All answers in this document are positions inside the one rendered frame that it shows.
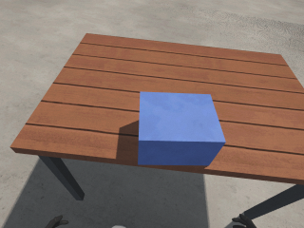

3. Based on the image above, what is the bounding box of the right robot hand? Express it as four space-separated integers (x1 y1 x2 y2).
232 214 256 228

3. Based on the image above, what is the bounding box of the table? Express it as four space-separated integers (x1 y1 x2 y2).
10 33 304 219

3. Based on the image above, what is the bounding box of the carton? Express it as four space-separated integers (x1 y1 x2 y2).
138 91 226 166

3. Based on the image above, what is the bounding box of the left robot hand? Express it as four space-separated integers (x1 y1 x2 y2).
46 215 69 228

